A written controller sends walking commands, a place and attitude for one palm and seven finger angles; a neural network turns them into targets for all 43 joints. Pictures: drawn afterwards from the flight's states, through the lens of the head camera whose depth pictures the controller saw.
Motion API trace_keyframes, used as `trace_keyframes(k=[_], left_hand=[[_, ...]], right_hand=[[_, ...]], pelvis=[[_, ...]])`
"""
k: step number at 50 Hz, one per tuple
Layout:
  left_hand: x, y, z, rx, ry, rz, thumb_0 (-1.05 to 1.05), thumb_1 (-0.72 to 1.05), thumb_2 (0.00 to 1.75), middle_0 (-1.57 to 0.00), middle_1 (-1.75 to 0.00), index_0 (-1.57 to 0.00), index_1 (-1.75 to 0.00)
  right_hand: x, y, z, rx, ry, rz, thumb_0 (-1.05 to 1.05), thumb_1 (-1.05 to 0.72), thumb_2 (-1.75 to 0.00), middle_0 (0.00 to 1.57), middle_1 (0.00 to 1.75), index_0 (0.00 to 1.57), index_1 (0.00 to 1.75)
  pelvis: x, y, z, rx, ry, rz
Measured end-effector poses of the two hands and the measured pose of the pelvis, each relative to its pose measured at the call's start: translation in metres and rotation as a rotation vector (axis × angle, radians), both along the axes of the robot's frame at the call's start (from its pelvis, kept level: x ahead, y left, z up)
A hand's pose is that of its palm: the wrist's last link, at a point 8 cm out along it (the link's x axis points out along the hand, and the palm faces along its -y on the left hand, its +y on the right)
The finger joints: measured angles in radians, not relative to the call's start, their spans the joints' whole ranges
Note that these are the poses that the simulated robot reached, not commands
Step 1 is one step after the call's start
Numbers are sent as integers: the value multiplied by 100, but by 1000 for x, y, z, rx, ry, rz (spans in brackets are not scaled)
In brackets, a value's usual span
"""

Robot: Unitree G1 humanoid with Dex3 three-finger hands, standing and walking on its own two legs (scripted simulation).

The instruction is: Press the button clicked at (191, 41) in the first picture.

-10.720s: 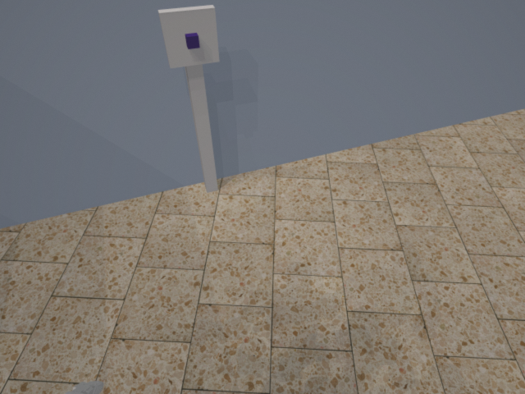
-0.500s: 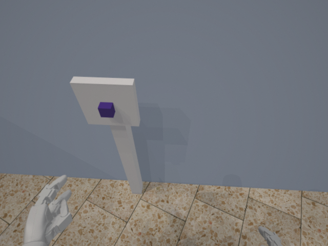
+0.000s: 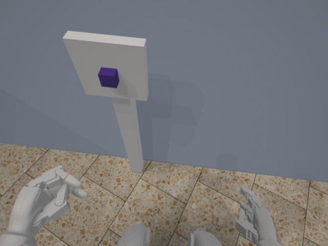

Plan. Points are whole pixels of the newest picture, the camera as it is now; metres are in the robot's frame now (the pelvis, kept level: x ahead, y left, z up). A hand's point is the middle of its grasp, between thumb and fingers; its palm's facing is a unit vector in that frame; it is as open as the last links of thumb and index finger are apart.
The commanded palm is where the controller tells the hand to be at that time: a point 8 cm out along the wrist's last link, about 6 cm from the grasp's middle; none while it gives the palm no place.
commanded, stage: raise the hand and make a fist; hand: left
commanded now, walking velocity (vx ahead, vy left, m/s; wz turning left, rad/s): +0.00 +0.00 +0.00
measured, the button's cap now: (109, 76) +0.48 +0.19 +0.11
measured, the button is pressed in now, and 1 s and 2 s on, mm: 0 0 0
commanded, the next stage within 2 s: aim a knuckle at the button in 1.32 s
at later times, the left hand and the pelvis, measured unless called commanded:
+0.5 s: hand (59, 192) +0.21 +0.23 +0.07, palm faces -0.01 -1.00 -0.06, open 3.1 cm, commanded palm +0.18 +0.28 +0.08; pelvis +0.00 +0.02 +0.02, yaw +0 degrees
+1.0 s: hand (67, 170) +0.24 +0.22 +0.10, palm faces -0.01 -1.00 -0.06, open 3.1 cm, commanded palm +0.21 +0.27 +0.11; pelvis +0.01 +0.01 +0.03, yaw +0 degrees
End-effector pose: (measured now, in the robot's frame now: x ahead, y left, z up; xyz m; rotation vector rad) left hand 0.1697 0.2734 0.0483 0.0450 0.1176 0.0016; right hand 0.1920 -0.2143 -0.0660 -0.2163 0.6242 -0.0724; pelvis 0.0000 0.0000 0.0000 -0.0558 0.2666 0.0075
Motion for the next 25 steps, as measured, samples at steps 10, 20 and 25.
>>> trace_keyframes(k=[10,20,25], left_hand=[[8,3,9,-9,-13,-12,2,90,90,-116,-135,-117,-135],[11,8,22,7,-42,-8,2,90,90,-128,-148,-128,-148],[15,9,28,14,-48,-8,2,90,90,-129,-149,-130,-149]], right_hand=[[-17,-1,11,-38,19,-29,1,-90,-90,20,30,20,30],[-19,5,26,-54,4,-26,1,-90,-90,20,30,20,30],[-17,11,30,-42,-7,-13,1,-90,-90,20,30,20,30]], pelvis=[[2,16,6,-3,-7,-8],[3,23,13,-9,-32,-4],[3,25,16,-9,-43,-2]])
